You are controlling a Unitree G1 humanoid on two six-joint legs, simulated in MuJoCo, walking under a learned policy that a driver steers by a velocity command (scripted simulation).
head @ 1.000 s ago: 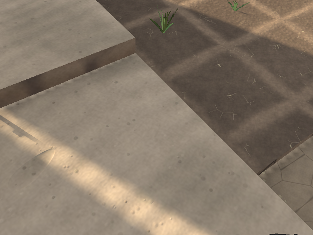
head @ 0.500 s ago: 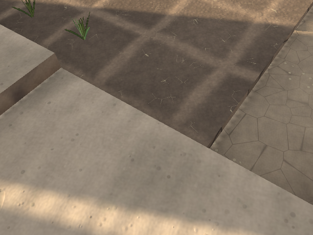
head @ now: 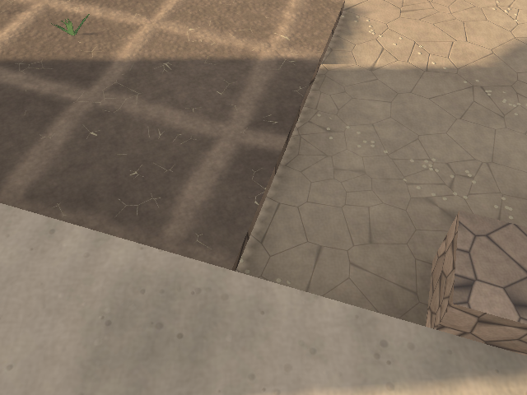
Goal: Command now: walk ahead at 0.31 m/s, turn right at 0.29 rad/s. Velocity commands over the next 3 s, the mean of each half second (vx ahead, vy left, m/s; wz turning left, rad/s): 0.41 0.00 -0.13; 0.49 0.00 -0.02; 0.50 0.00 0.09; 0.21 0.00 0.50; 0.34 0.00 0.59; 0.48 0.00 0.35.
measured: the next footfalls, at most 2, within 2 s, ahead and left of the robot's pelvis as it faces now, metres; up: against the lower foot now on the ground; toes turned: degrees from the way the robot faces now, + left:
right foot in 0.14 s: +0.08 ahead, -0.15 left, +0.00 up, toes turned -2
left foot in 0.60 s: +0.45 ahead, +0.05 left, +0.00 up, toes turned +0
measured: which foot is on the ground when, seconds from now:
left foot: down 0.00-0.14, up 0.16-0.58, down 0.60-1.00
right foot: up 0.00-0.12, down 0.14-0.64, up 0.66-1.00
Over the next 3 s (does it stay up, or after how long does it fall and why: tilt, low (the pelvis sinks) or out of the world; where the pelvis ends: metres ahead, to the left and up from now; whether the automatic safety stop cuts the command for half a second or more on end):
stays up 1.36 0.23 -0.07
